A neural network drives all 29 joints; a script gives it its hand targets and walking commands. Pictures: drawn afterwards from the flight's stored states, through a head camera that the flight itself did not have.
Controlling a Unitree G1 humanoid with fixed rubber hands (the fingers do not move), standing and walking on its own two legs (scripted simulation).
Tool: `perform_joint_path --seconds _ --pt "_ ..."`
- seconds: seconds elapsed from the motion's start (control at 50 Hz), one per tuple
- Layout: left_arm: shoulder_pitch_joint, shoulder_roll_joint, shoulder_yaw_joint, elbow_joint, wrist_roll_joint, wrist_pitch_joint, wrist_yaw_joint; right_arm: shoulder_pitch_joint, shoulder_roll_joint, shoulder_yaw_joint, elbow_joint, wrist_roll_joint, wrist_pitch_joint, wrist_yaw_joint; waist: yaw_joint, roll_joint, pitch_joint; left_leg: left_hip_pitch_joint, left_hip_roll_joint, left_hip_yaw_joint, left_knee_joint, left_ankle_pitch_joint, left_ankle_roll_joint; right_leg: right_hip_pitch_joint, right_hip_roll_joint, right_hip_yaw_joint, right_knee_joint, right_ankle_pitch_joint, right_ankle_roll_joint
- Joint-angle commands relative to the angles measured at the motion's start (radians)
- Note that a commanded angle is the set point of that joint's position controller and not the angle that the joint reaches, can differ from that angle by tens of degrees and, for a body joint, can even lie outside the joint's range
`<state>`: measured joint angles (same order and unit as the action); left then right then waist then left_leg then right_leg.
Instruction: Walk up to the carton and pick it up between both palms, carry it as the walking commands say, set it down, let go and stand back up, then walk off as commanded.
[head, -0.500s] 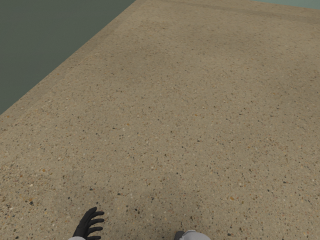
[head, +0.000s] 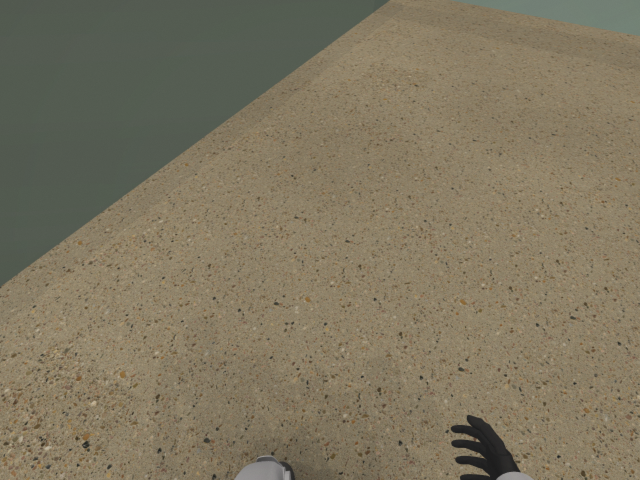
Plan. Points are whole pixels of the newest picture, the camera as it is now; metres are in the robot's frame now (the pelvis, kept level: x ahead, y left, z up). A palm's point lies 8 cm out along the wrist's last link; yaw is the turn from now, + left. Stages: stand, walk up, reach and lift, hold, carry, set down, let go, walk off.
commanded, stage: walk off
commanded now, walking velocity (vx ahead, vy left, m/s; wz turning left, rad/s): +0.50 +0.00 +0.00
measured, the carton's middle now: out of the picture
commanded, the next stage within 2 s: stand in 1.08 s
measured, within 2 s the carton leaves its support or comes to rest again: neither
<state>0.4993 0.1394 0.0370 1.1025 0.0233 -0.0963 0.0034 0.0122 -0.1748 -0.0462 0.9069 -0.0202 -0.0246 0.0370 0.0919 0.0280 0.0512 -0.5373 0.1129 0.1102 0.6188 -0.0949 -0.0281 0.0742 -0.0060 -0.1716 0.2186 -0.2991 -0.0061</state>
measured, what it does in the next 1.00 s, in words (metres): walks ahead: left foot, then right foot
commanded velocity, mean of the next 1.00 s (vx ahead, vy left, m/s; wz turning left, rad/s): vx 0.50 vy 0.00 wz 0.00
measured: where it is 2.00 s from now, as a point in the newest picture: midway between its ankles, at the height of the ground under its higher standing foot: (344, 322)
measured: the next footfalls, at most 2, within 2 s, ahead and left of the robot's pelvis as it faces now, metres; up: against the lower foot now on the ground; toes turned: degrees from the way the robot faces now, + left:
left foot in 0.08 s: +0.20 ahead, +0.13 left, +0.00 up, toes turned +8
right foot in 0.62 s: +0.49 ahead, -0.11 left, +0.00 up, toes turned -10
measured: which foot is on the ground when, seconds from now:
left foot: up 0.00-0.06, down 0.08-0.62, up 0.64-1.00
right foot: down 0.00-0.10, up 0.12-0.60, down 0.62-1.00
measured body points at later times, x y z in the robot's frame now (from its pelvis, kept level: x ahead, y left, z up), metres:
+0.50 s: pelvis +0.26 +0.03 +0.00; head +0.28 +0.04 +0.45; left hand +0.43 +0.24 -0.13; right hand +0.15 -0.18 -0.14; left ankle +0.16 +0.12 -0.74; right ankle +0.40 -0.13 -0.70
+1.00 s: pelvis +0.52 -0.03 +0.01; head +0.54 -0.04 +0.46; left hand +0.42 +0.20 -0.13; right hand +0.67 -0.25 -0.13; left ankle +0.65 +0.14 -0.68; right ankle +0.45 -0.11 -0.74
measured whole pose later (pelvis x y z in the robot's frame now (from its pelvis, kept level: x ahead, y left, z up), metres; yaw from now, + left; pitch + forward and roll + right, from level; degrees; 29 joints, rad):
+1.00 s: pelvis +0.52 -0.03 +0.01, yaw +0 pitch +0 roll +0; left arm 0.49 0.15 0.04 1.10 0.02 -0.10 0.00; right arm 0.08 -0.20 -0.06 0.93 -0.02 -0.02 0.04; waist 0.06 0.03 0.04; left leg -0.61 0.15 0.07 0.79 -0.06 -0.05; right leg 0.01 0.01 -0.17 0.22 -0.24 -0.05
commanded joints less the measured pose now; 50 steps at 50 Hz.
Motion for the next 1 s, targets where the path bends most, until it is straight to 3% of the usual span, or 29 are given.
perform_joint_path --seconds 0.0,0.02,0.04,0.06,0.08,0.1,0.12,0.14,0.16,0.2,0.28,0.38,0.46,0.5,0.54,0.56,0.58,0.6,0.62,0.64,0.66,0.7,0.74,0.78,0.82,0.88,0.98 --pt "0.043 0.164 0.03 -0.013 0.0 0.005 0.008 -0.059 -0.055 -0.009 -0.067 -0.007 -0.024 -0.007 -0.038 -0.162 0.067 0.025 -0.031 0.027 -0.064 -0.078 0.04 -0.005 -0.277 0.116 0.019 0.573 -0.115" --pt "0.03 0.177 0.034 -0.012 -0.004 0.008 0.009 -0.005 -0.066 -0.015 -0.054 -0.011 -0.031 -0.011 -0.069 -0.163 0.039 0.109 -0.057 0.042 -0.083 -0.107 0.059 -0.01 -0.277 0.101 0.096 0.701 -0.107" --pt "0.011 0.187 0.038 -0.012 -0.01 0.013 0.011 0.127 -0.083 -0.025 -0.013 -0.015 -0.042 -0.016 -0.135 -0.129 -0.023 0.275 -0.087 0.061 -0.153 -0.07 0.077 -0.039 -0.252 0.063 0.249 0.777 -0.09" --pt "-0.003 0.173 0.036 -0.026 -0.009 0.013 0.011 0.312 -0.135 -0.047 0.051 -0.028 -0.054 -0.026 -0.206 -0.077 -0.127 0.54 -0.054 0.019 -0.154 -0.044 0.108 -0.189 -0.209 0.033 0.455 0.663 -0.066" --pt "0.007 0.093 0.019 -0.07 -0.03 0.01 0.004 0.48 -0.243 -0.075 0.084 -0.044 -0.059 -0.038 -0.258 0.128 -0.279 0.834 0.244 -0.339 -0.205 -0.169 0.178 -0.489 -0.112 -0.016 0.813 0.22 -0.021" --pt "0.009 0.103 0.032 -0.087 -0.031 0.008 0.002 0.514 -0.315 -0.092 0.103 -0.011 -0.047 -0.032 -0.236 0.233 -0.345 0.856 0.374 -0.675 -0.366 -0.155 0.251 -0.64 -0.01 0.109 1.014 -0.217 -0.013" --pt "-0.061 0.127 0.04 -0.095 -0.022 0.013 0.003 0.403 -0.26 -0.08 0.092 -0.004 -0.044 -0.029 -0.192 0.114 -0.209 0.727 0.345 -0.573 -0.378 -0.19 0.241 -0.714 -0.076 0.189 1.103 -0.172 -0.025" --pt "-0.117 0.104 0.036 -0.105 -0.024 0.009 -0.003 0.321 -0.183 -0.061 0.078 -0.003 -0.053 -0.026 -0.164 0.051 -0.091 0.579 0.303 -0.45 -0.391 -0.151 0.222 -0.718 -0.117 0.182 1.094 -0.086 -0.026" --pt "-0.126 0.085 0.037 -0.103 -0.018 0.01 -0.006 0.268 -0.122 -0.043 0.081 -0.004 -0.061 -0.024 -0.123 0.021 -0.043 0.475 0.245 -0.35 -0.416 -0.102 0.18 -0.677 -0.143 0.18 1.031 -0.017 -0.026" --pt "-0.097 0.062 0.038 -0.094 0.008 0.034 -0.015 0.262 -0.058 -0.02 0.1 -0.001 -0.071 -0.032 -0.075 0.057 -0.02 0.374 0.179 -0.232 -0.444 -0.038 0.14 -0.6 -0.162 0.177 0.961 0.036 -0.011" --pt "-0.193 0.062 0.037 -0.134 0.017 0.073 -0.031 0.351 -0.096 -0.021 0.127 0.007 -0.092 -0.039 -0.066 0.061 0.009 0.359 0.143 -0.15 -0.486 0.059 0.154 -0.657 -0.171 0.137 0.87 0.128 0.024" --pt "-0.413 0.074 0.024 -0.204 0.001 0.074 -0.042 0.441 -0.099 -0.011 0.14 0.003 -0.088 -0.041 -0.119 0.046 0.062 0.434 0.134 -0.106 -0.523 0.085 0.157 -0.713 -0.162 0.096 0.591 0.239 0.058" --pt "-0.528 0.078 0.016 -0.244 -0.003 0.066 -0.042 0.525 -0.109 -0.011 0.162 -0.003 -0.082 -0.043 -0.161 0.074 0.069 0.548 0.143 -0.074 -0.486 0.181 0.155 -0.693 -0.119 0.054 0.43 0.244 0.041" --pt "-0.562 0.082 0.015 -0.262 -0.003 0.06 -0.04 0.542 -0.113 -0.013 0.172 -0.005 -0.077 -0.045 -0.167 0.089 0.079 0.587 0.159 -0.067 -0.454 0.236 0.156 -0.671 -0.105 0.044 0.382 0.196 0.023" --pt "-0.542 0.09 0.017 -0.262 0.001 0.05 -0.037 0.531 -0.125 -0.019 0.178 -0.007 -0.07 -0.049 -0.148 0.106 0.069 0.615 0.17 -0.054 -0.394 0.367 0.145 -0.607 -0.081 0.033 0.336 0.139 -0.005" --pt "-0.493 0.1 0.022 -0.247 0.002 0.043 -0.032 0.517 -0.139 -0.024 0.18 -0.004 -0.067 -0.05 -0.121 0.111 0.043 0.618 0.169 -0.037 -0.323 0.511 0.136 -0.53 -0.053 0.021 0.314 0.101 -0.022" --pt "-0.371 0.118 0.034 -0.207 0.005 0.033 -0.026 0.502 -0.149 -0.027 0.181 0.002 -0.062 -0.052 -0.062 0.083 -0.018 0.594 0.149 -0.007 -0.175 0.597 0.119 -0.369 -0.018 0.005 0.256 0.13 -0.038" --pt "-0.192 0.164 0.054 -0.148 0.019 0.02 -0.015 0.485 -0.138 -0.023 0.173 0.005 -0.06 -0.052 0.009 0.035 -0.121 0.474 0.106 0.027 0.024 0.51 0.094 -0.118 -0.03 0.013 0.24 0.159 -0.065" --pt "-0.015 0.26 0.08 -0.115 0.042 0.013 -0.002 0.49 -0.08 -0.008 0.134 0.02 -0.062 -0.047 0.069 -0.119 -0.271 0.193 0.033 0.064 0.356 0.117 0.055 0.178 -0.301 0.319 0.226 0.091 -0.139" --pt "0.045 0.357 0.104 -0.098 0.022 0.022 -0.006 0.527 -0.034 -0.009 0.107 0.036 -0.062 -0.045 0.049 -0.291 -0.357 -0.038 -0.097 -0.018 0.613 -0.47 0.033 0.288 -0.505 0.715 0.067 0.074 -0.228" --pt "-0.043 0.312 0.093 -0.097 -0.002 0.028 -0.011 0.432 -0.095 -0.031 0.097 0.018 -0.058 -0.045 0.019 -0.157 -0.242 -0.098 -0.037 -0.137 0.687 -0.401 0.05 0.154 -0.454 0.667 0.035 0.05 -0.208" --pt "-0.207 0.171 0.053 -0.122 0.003 0.012 -0.017 0.358 -0.053 -0.025 0.089 0.013 -0.065 -0.035 -0.052 -0.081 -0.059 -0.066 0.033 -0.125 0.635 -0.225 0.057 -0.107 -0.36 0.42 0.001 0.149 -0.151" --pt "-0.22 0.098 0.028 -0.106 -0.002 0.003 -0.008 0.395 -0.03 -0.025 0.1 -0.007 -0.041 -0.024 -0.107 -0.115 -0.026 0.019 0.053 -0.116 0.568 -0.177 0.042 -0.231 -0.29 0.289 -0.034 0.201 -0.105" --pt "-0.167 0.114 0.026 -0.081 -0.006 -0.011 -0.001 0.372 -0.025 -0.027 0.089 -0.013 -0.02 -0.013 -0.12 -0.116 -0.023 0.018 0.049 -0.094 0.536 -0.144 0.027 -0.249 -0.262 0.236 -0.051 0.275 -0.109" --pt "-0.127 0.14 0.027 -0.067 -0.009 -0.018 0.001 0.303 -0.024 -0.025 0.062 -0.016 -0.004 -0.007 -0.12 -0.12 0.003 -0.043 0.058 -0.075 0.477 -0.089 0.011 -0.246 -0.251 0.202 -0.073 0.305 -0.12" --pt "-0.064 0.136 0.021 -0.058 -0.011 -0.019 0.001 0.163 -0.042 -0.021 0.014 -0.012 0.004 0.0 -0.088 -0.109 0.037 -0.13 0.067 -0.058 0.348 -0.009 -0.011 -0.19 -0.251 0.19 -0.104 0.316 -0.133" --pt "0.018 0.145 0.019 -0.039 -0.005 -0.015 0.003 -0.013 -0.041 -0.006 -0.041 0.002 -0.003 0.004 -0.041 -0.115 0.062 -0.097 0.021 -0.014 0.079 0.072 -0.023 -0.094 -0.24 0.137 -0.102 0.393 -0.123"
